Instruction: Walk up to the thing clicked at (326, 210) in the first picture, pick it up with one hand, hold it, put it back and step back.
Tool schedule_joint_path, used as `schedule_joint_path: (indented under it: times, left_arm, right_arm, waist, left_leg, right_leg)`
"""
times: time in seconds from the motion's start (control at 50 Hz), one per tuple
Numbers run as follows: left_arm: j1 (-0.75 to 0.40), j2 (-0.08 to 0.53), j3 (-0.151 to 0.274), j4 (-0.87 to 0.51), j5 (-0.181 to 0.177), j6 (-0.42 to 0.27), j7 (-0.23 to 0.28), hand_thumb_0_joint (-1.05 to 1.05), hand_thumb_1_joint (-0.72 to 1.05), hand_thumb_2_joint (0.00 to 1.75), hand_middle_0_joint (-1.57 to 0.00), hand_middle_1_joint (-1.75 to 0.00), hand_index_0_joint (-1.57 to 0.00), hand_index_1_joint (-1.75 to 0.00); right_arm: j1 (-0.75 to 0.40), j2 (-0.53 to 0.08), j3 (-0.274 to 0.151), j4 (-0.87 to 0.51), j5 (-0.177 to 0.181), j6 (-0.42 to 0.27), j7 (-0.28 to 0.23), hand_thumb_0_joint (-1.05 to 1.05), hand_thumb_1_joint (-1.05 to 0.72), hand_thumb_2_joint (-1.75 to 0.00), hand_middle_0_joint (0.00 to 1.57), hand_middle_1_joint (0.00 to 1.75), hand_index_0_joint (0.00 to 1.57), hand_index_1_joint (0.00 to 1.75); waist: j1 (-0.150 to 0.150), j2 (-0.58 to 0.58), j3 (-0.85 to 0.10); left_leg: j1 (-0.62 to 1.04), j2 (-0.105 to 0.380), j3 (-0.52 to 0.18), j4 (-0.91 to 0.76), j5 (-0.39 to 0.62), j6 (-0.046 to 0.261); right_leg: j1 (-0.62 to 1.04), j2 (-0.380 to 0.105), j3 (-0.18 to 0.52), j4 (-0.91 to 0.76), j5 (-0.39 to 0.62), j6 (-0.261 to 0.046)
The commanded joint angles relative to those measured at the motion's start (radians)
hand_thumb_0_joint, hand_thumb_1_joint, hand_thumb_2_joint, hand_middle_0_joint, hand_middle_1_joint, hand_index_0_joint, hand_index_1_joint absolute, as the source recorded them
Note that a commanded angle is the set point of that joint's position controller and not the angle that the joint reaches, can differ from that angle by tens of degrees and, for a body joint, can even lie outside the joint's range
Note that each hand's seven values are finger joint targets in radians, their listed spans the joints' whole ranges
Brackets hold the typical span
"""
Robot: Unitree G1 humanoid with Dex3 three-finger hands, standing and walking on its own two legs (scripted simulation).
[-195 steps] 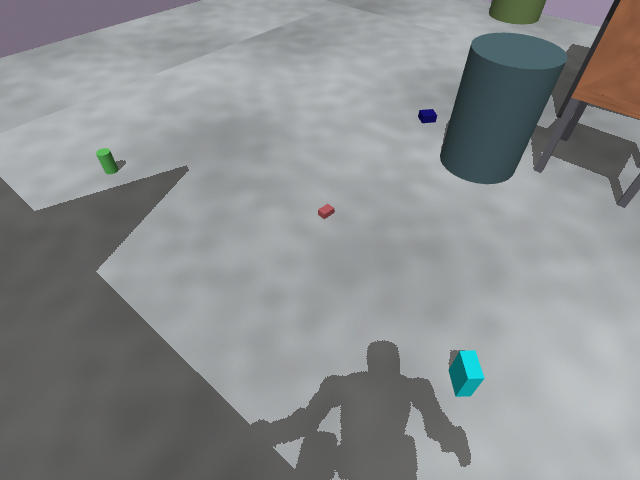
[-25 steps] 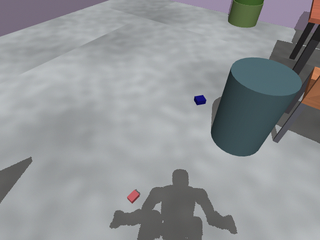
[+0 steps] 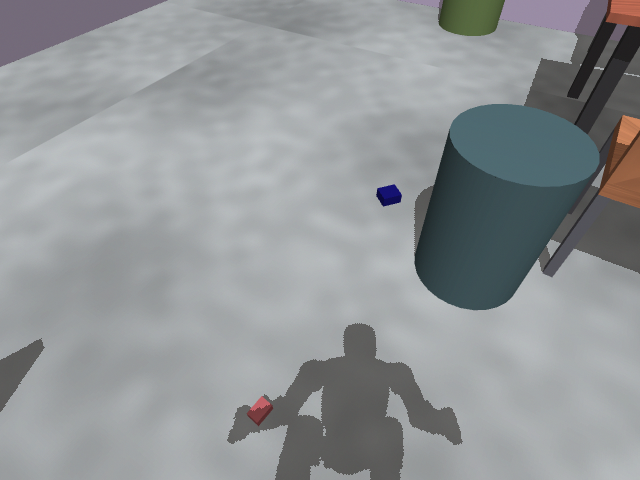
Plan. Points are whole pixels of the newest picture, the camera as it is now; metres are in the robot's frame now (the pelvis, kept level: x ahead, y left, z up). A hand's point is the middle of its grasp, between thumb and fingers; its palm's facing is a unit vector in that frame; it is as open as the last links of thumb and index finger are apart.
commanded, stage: walk up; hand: left
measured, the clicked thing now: (260, 410) +0.45 +0.22 -0.74
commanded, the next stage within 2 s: stand in 1.10 s
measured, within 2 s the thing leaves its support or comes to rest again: neither
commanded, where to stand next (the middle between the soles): +0.07 -0.01 m, yaw +0 degrees
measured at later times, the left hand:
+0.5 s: hand out of the picture +0.12 +0.24 -0.13, palm faces -0.03 -0.95 -0.32, open 7.4 cm
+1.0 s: hand out of the picture +0.11 +0.25 -0.13, palm faces +0.00 -0.94 -0.33, open 7.4 cm
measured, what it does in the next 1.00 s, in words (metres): stands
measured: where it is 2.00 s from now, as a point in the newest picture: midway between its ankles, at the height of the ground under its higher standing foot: outside the picture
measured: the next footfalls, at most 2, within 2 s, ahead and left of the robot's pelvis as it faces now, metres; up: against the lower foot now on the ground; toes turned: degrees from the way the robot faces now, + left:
none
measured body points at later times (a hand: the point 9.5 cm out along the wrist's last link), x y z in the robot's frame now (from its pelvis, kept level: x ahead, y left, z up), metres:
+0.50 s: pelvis +0.02 -0.01 +0.02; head +0.03 +0.00 +0.47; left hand +0.12 +0.29 -0.11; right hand +0.09 -0.32 -0.10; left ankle +0.03 +0.13 -0.72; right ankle +0.04 -0.14 -0.72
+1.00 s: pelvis +0.03 +0.00 +0.03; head +0.04 +0.00 +0.48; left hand +0.11 +0.30 -0.11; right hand +0.12 -0.30 -0.11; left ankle +0.03 +0.13 -0.72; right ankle +0.04 -0.14 -0.72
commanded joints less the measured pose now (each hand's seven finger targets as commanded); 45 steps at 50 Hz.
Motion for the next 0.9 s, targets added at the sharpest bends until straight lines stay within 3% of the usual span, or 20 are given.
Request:
schedule_joint_path:
  times: [0.0,0.12,0.18,0.26,0.32,0.52,0.62,0.88]
  left_arm:
    - [-0.063,0.23,0.052,-0.022,-0.003,-0.031,0.013,0.0,0.9,0.9,-0.2,-0.3,-0.2,-0.3]
    - [-0.131,0.211,0.045,0.023,-0.006,-0.025,0.013,0.0,0.9,0.9,-0.2,-0.3,-0.2,-0.3]
    - [-0.145,0.201,0.046,0.048,-0.005,-0.024,0.012,0.0,0.9,0.9,-0.2,-0.3,-0.2,-0.3]
    - [-0.172,0.198,0.047,0.067,-0.004,-0.02,0.01,0.0,0.9,0.9,-0.2,-0.3,-0.2,-0.3]
    - [-0.176,0.195,0.046,0.08,-0.002,-0.017,0.008,0.0,0.9,0.9,-0.2,-0.3,-0.2,-0.3]
    - [-0.163,0.189,0.05,0.1,0.003,-0.017,0.008,0.0,0.9,0.9,-0.2,-0.3,-0.2,-0.3]
    - [-0.162,0.187,0.05,0.106,0.004,-0.014,0.008,0.0,0.9,0.9,-0.2,-0.3,-0.2,-0.3]
    - [-0.137,0.18,0.052,0.102,0.008,-0.016,0.011,0.0,0.9,0.9,-0.2,-0.3,-0.2,-0.3]
  right_arm:
    - [-0.041,-0.225,-0.045,0.004,-0.004,-0.028,-0.014,0.0,-0.9,-0.9,0.2,0.3,0.2,0.3]
    - [-0.087,-0.214,-0.036,0.077,-0.01,-0.024,-0.01,0.0,-0.9,-0.9,0.2,0.3,0.2,0.3]
    - [-0.103,-0.21,-0.033,0.102,-0.011,-0.026,-0.011,0.0,-0.9,-0.9,0.2,0.3,0.2,0.3]
    - [-0.121,-0.199,-0.032,0.121,-0.016,-0.024,-0.012,0.0,-0.9,-0.9,0.2,0.3,0.2,0.3]
    - [-0.13,-0.2,-0.033,0.13,-0.018,-0.024,-0.011,0.0,-0.9,-0.9,0.2,0.3,0.2,0.3]
    - [-0.133,-0.207,-0.041,0.134,-0.018,-0.022,-0.014,0.0,-0.9,-0.9,0.2,0.3,0.2,0.3]
    - [-0.133,-0.203,-0.042,0.132,-0.018,-0.019,-0.015,0.0,-0.9,-0.9,0.2,0.3,0.2,0.3]
    - [-0.134,-0.191,-0.048,0.122,-0.018,-0.017,-0.014,0.0,-0.9,-0.9,0.2,0.3,0.2,0.3]
  waist:
    - [-0.001,-0.077,-0.113]
    - [0.0,-0.044,-0.108]
    - [0.005,-0.036,-0.142]
    - [0.002,-0.03,-0.125]
    - [0.004,-0.008,-0.122]
    - [-0.001,0.002,-0.159]
    - [-0.004,0.0,-0.124]
    - [-0.001,-0.012,-0.129]
  left_leg:
    - [0.081,0.074,-0.105,-0.173,0.106,0.058]
    - [0.129,0.073,-0.095,-0.261,0.136,0.039]
    - [0.143,0.084,-0.094,-0.294,0.187,0.037]
    - [0.151,0.081,-0.085,-0.334,0.188,0.028]
    - [0.158,0.085,-0.09,-0.354,0.163,0.027]
    - [0.221,0.095,-0.079,-0.358,0.24,0.027]
    - [0.208,0.093,-0.083,-0.376,0.209,0.023]
    - [0.228,0.094,-0.085,-0.382,0.242,0.024]
  right_leg:
    - [0.047,-0.091,0.123,-0.202,0.156,-0.078]
    - [0.086,-0.091,0.115,-0.282,0.145,-0.062]
    - [0.157,-0.087,0.095,-0.295,0.207,-0.055]
    - [0.17,-0.09,0.094,-0.336,0.205,-0.048]
    - [0.172,-0.087,0.089,-0.355,0.188,-0.042]
    - [0.198,-0.09,0.078,-0.372,0.268,-0.039]
    - [0.182,-0.086,0.078,-0.38,0.238,-0.035]
    - [0.187,-0.083,0.066,-0.382,0.262,-0.028]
